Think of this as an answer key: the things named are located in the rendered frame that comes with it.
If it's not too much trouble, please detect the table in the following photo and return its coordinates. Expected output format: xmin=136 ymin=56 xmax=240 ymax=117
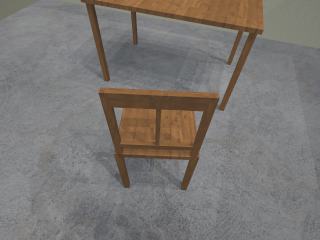
xmin=80 ymin=0 xmax=264 ymax=111

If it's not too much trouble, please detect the chair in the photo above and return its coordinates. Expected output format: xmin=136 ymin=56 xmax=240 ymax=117
xmin=98 ymin=87 xmax=220 ymax=191

